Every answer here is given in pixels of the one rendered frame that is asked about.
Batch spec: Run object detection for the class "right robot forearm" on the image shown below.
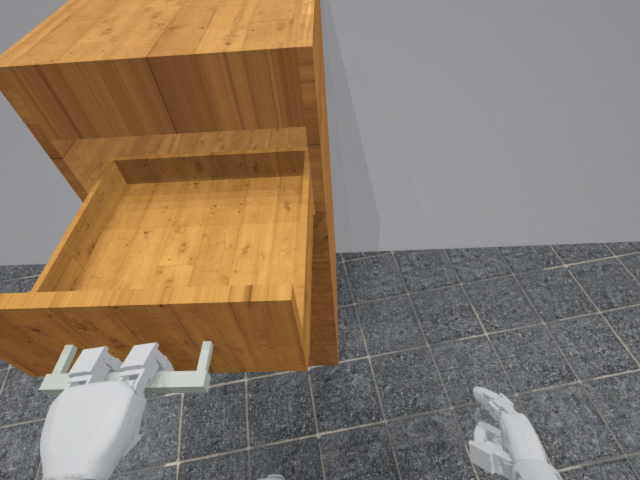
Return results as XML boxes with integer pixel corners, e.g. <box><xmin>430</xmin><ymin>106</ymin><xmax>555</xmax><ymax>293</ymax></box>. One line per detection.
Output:
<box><xmin>511</xmin><ymin>459</ymin><xmax>563</xmax><ymax>480</ymax></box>

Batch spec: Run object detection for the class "drawer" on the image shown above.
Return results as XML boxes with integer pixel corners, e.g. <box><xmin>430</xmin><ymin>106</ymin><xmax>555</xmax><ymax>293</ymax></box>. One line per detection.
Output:
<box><xmin>0</xmin><ymin>147</ymin><xmax>313</xmax><ymax>377</ymax></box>

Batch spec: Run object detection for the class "handle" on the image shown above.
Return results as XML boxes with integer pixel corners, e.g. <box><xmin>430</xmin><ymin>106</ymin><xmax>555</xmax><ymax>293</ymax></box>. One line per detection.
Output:
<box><xmin>39</xmin><ymin>341</ymin><xmax>214</xmax><ymax>395</ymax></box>

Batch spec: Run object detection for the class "robot right hand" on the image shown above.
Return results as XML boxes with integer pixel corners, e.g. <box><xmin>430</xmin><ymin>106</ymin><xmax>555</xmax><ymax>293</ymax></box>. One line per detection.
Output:
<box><xmin>468</xmin><ymin>386</ymin><xmax>548</xmax><ymax>480</ymax></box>

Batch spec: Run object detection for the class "cabinet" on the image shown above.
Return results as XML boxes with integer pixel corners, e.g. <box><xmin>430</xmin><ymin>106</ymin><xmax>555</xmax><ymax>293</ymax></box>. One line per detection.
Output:
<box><xmin>0</xmin><ymin>0</ymin><xmax>339</xmax><ymax>366</ymax></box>

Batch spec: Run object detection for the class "robot left hand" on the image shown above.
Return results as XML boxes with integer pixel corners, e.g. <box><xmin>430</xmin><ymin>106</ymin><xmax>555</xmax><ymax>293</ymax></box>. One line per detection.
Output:
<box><xmin>40</xmin><ymin>342</ymin><xmax>174</xmax><ymax>480</ymax></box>

